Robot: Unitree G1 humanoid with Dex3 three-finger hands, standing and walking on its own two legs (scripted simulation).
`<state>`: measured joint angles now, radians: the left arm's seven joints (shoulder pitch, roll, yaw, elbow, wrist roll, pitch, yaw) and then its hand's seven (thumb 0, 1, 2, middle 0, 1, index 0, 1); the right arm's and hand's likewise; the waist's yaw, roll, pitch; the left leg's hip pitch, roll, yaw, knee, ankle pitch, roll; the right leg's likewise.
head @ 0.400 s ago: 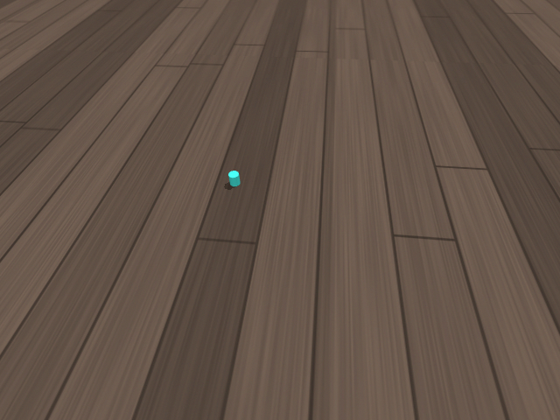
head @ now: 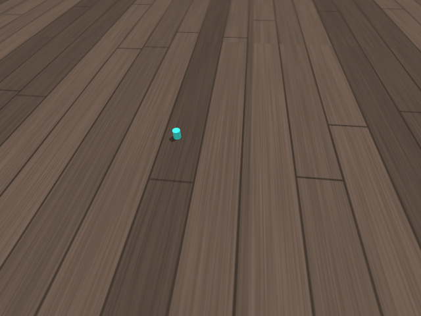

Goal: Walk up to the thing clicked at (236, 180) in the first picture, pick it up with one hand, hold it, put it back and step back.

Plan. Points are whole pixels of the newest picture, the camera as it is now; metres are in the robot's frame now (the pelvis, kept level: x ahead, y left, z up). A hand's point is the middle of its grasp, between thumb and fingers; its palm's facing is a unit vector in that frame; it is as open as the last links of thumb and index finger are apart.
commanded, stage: stand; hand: left
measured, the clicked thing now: (176, 133) +1.37 +0.29 -0.75
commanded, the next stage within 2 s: walk up in 0.72 s
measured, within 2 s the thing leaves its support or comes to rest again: neither
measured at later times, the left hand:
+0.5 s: hand out of the picture +0.08 +0.25 -0.16, palm faces -0.02 -0.94 -0.34, open 7.4 cm
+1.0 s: hand out of the picture +0.06 +0.31 -0.16, palm faces +0.06 -0.93 -0.37, open 7.4 cm
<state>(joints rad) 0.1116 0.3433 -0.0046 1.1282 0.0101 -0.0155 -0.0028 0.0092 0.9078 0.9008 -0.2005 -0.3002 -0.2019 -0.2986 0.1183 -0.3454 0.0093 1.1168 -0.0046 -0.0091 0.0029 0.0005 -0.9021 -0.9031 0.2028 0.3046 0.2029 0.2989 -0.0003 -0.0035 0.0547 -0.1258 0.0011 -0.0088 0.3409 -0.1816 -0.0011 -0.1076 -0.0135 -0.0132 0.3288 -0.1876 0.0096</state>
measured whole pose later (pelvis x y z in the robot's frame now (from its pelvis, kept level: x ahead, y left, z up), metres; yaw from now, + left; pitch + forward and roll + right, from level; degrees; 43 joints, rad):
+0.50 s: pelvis +0.01 +0.00 +0.00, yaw +0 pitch -2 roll +0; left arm 0.11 0.34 -0.01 1.12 0.01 -0.01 0.00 0.01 0.91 0.90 -0.20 -0.30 -0.20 -0.30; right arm 0.11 -0.35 0.01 1.12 0.00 -0.01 0.00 0.00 -0.90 -0.90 0.20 0.30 0.20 0.30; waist 0.00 0.00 0.05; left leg -0.11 0.00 -0.01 0.33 -0.18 0.00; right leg -0.09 -0.02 -0.01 0.32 -0.19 0.01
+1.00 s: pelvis +0.05 +0.02 -0.01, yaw +4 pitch -2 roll -2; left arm 0.28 0.42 0.08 1.00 0.04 -0.06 -0.05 0.01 0.91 0.90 -0.20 -0.30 -0.20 -0.30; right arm 0.22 -0.43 -0.08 1.02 -0.03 -0.03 0.07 0.00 -0.90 -0.90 0.20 0.30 0.20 0.30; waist 0.04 0.01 0.05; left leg -0.36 0.05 -0.01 0.69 -0.42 0.03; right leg -0.04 -0.03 -0.07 0.41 -0.34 -0.01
